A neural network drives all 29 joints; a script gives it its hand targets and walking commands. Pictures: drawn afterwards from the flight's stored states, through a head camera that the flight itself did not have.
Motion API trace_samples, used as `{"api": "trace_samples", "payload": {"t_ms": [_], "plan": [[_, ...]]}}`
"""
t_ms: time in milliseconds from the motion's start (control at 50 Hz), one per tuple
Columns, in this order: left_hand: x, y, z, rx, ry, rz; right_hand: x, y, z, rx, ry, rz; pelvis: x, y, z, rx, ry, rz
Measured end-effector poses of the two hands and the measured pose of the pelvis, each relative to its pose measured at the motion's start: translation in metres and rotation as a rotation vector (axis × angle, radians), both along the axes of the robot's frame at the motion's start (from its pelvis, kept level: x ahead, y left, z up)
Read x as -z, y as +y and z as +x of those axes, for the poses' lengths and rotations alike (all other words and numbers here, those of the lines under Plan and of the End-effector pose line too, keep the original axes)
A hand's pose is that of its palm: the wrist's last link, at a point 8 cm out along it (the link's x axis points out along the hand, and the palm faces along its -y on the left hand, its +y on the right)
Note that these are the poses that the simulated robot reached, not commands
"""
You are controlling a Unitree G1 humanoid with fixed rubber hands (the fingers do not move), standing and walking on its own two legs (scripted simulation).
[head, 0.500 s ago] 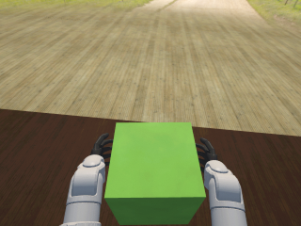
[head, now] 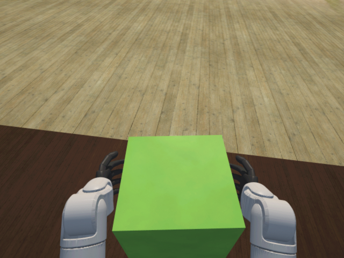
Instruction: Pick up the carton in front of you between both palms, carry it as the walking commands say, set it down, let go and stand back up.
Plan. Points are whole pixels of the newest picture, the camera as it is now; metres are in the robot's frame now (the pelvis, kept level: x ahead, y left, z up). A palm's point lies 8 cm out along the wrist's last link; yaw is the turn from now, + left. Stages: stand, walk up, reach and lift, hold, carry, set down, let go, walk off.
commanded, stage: carry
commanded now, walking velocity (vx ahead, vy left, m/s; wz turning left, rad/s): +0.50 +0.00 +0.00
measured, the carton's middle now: (176, 203) +0.27 +0.00 +0.01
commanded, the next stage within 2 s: none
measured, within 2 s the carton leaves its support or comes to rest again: neither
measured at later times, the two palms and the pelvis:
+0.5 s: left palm (124, 96) +0.60 +0.18 +0.07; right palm (214, 104) +0.58 -0.11 +0.07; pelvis +0.33 +0.05 +0.01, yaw -3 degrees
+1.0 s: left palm (146, 45) +0.95 +0.15 +0.10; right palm (213, 48) +0.96 -0.15 +0.09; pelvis +0.67 -0.01 +0.00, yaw +0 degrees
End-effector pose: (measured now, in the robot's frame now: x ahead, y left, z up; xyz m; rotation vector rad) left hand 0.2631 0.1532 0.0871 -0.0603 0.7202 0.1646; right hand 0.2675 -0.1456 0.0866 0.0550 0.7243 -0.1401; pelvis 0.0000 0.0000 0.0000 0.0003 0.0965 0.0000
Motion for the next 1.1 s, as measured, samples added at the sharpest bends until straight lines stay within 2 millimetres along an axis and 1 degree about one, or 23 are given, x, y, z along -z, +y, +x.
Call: {"api": "trace_samples", "payload": {"t_ms": [60, 120, 180, 220, 260, 320, 360, 420, 520, 620, 660, 700, 740, 780, 820, 880, 920, 960, 1000, 1060, 1100], "plan": [[-0.004, 0.007, 0.038, -0.014, -0.006, -0.003, -0.003, 0.007, 0.041, -0.01, -0.006, 0.002, -0.002, 0.005, 0.037, 0.004, 0.001, 0.01], [-0.001, 0.015, 0.081, -0.013, -0.012, -0.006, 0.001, 0.015, 0.082, -0.007, -0.012, 0.0, 0.003, 0.013, 0.078, 0.004, -0.005, 0.012], [0.008, 0.024, 0.129, 0.0, -0.025, -0.014, 0.008, 0.024, 0.126, 0.002, -0.025, -0.012, 0.013, 0.025, 0.125, 0.013, -0.015, 0.008], [0.019, 0.031, 0.164, 0.016, -0.043, -0.021, 0.016, 0.031, 0.156, 0.017, -0.043, -0.021, 0.026, 0.035, 0.158, 0.026, -0.028, 0.007], [0.031, 0.035, 0.195, 0.029, -0.022, -0.034, 0.025, 0.035, 0.182, 0.027, -0.021, -0.036, 0.03, 0.043, 0.184, 0.033, -0.029, 0.023], [0.039, 0.036, 0.23, 0.058, 0.049, -0.03, 0.034, 0.037, 0.21, 0.053, 0.05, -0.035, 0.019, 0.052, 0.216, 0.054, -0.021, 0.007], [0.037, 0.035, 0.254, 0.081, 0.069, -0.026, 0.032, 0.036, 0.227, 0.07, 0.07, -0.037, 0.009, 0.055, 0.238, 0.059, -0.013, -0.005], [0.03, 0.032, 0.291, 0.104, 0.058, -0.024, 0.023, 0.033, 0.259, 0.088, 0.061, -0.042, -0.001, 0.056, 0.274, 0.054, -0.005, -0.024], [0.017, 0.029, 0.352, 0.101, 0.011, -0.015, 0.01, 0.03, 0.324, 0.076, 0.014, -0.044, -0.006, 0.05, 0.342, 0.042, -0.005, -0.035], [0.008, 0.022, 0.42, 0.067, -0.054, -0.001, 0.004, 0.023, 0.403, 0.041, -0.052, -0.033, 0.005, 0.035, 0.418, 0.031, -0.02, -0.019], [0.007, 0.016, 0.451, 0.053, -0.076, 0.009, 0.007, 0.016, 0.437, 0.029, -0.074, -0.022, 0.013, 0.026, 0.452, 0.022, -0.029, -0.011], [0.01, 0.009, 0.484, 0.036, -0.097, 0.018, 0.014, 0.009, 0.474, 0.014, -0.096, -0.011, 0.027, 0.016, 0.487, 0.007, -0.044, -0.006], [0.015, 0.003, 0.514, 0.025, -0.08, 0.033, 0.023, 0.003, 0.508, 0.007, -0.079, 0.01, 0.032, 0.008, 0.515, 0.0, -0.047, -0.023], [0.02, 0.001, 0.537, 0.005, -0.034, 0.026, 0.027, 0.001, 0.536, -0.007, -0.033, 0.013, 0.027, 0.001, 0.536, -0.01, -0.04, -0.014], [0.02, 0.0, 0.558, -0.017, -0.004, 0.017, 0.025, 0.0, 0.562, -0.025, -0.004, 0.008, 0.02, -0.005, 0.557, -0.016, -0.033, -0.004], [0.011, -0.001, 0.593, -0.039, -0.005, 0.011, 0.016, 0.0, 0.603, -0.042, -0.005, 0.009, 0.01, -0.01, 0.59, -0.015, -0.026, 0.006], [0.003, -0.002, 0.621, -0.045, -0.026, 0.006, 0.008, -0.001, 0.632, -0.042, -0.025, 0.01, 0.006, -0.012, 0.615, -0.01, -0.022, 0.012], [-0.005, -0.004, 0.653, -0.041, -0.05, 0.002, 0.0, -0.003, 0.661, -0.033, -0.049, 0.012, 0.003, -0.012, 0.64, -0.004, -0.019, 0.016], [-0.013, -0.005, 0.689, -0.022, -0.074, 0.009, -0.008, -0.005, 0.693, -0.026, -0.073, 0.005, 0.003, -0.011, 0.666, 0.003, -0.02, 0.018], [-0.022, -0.006, 0.749, 0.02, -0.095, 0.035, -0.016, -0.005, 0.747, -0.024, -0.095, -0.03, 0.006, -0.007, 0.707, 0.014, -0.024, 0.014], [-0.023, -0.005, 0.792, 0.045, -0.094, 0.048, -0.018, -0.005, 0.785, -0.025, -0.094, -0.053, 0.01, -0.002, 0.736, 0.019, -0.026, 0.007]]}}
